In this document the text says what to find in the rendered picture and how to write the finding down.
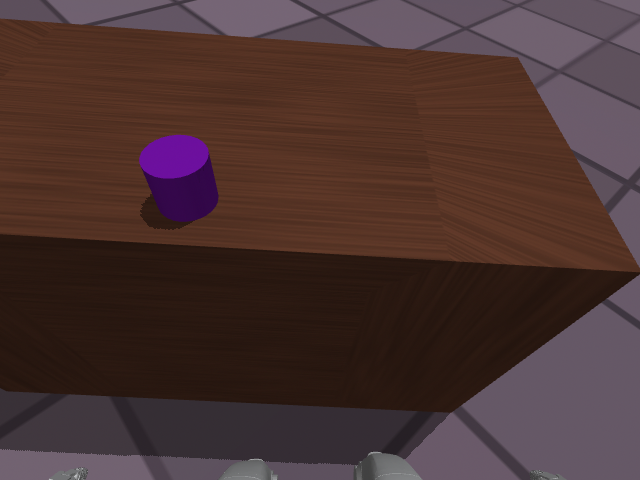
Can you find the can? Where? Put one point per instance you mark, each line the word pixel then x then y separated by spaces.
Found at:
pixel 179 173

